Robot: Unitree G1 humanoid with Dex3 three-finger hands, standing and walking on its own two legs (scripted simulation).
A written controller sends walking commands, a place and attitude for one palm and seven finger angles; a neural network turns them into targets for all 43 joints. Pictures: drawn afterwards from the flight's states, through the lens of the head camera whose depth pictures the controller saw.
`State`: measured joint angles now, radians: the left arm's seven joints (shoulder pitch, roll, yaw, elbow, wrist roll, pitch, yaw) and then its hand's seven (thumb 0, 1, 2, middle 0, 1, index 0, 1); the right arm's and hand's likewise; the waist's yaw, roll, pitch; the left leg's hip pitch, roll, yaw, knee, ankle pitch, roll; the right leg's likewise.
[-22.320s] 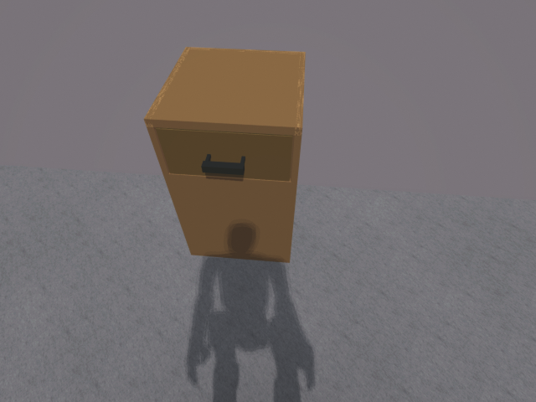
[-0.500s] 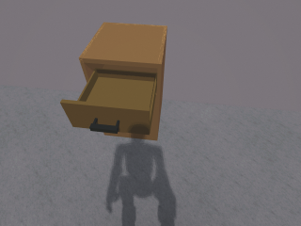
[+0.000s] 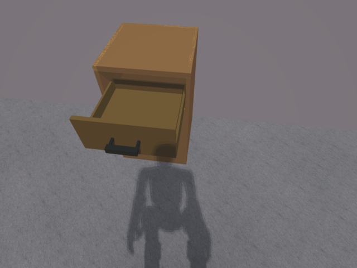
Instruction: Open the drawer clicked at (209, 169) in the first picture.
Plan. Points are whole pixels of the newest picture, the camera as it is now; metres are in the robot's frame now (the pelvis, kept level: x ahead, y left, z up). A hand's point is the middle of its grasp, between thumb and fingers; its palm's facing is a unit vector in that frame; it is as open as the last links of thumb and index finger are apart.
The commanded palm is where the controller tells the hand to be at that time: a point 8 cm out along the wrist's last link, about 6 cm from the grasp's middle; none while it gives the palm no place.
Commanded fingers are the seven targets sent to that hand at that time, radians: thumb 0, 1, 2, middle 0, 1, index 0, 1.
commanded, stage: look to check the result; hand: left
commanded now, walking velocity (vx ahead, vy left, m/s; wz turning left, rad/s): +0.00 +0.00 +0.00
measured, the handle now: (123, 145) +0.54 +0.24 -0.18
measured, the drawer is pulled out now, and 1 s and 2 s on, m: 0.30 0.30 0.30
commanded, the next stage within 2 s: stand and wait in 0.30 s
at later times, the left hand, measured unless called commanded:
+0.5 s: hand out of the picture -0.01 +0.14 -0.18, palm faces +0.06 -0.98 -0.16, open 7.4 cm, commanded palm none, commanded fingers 0.00 0.90 0.90 -0.20 -0.30 -0.20 -0.30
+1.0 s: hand out of the picture -0.01 +0.14 -0.18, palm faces +0.07 -0.98 -0.16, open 7.4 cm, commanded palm none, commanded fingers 0.00 0.90 0.90 -0.20 -0.30 -0.20 -0.30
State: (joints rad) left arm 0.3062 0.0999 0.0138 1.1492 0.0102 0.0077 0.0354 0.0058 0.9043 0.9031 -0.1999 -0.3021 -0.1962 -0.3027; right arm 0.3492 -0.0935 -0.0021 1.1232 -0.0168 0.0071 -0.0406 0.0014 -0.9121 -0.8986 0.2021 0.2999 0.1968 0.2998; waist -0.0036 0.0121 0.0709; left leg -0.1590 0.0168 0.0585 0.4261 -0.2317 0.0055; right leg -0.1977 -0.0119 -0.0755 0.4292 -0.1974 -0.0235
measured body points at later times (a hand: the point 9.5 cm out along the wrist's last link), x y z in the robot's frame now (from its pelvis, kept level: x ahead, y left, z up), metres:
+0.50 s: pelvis +0.01 -0.01 +0.00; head +0.03 -0.02 +0.45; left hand -0.01 +0.19 -0.16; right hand -0.03 -0.21 -0.17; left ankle +0.00 +0.12 -0.74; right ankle +0.02 -0.10 -0.74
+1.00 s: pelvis +0.01 -0.02 +0.00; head +0.03 -0.02 +0.45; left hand -0.01 +0.19 -0.16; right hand -0.02 -0.21 -0.17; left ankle +0.00 +0.12 -0.74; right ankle +0.02 -0.10 -0.74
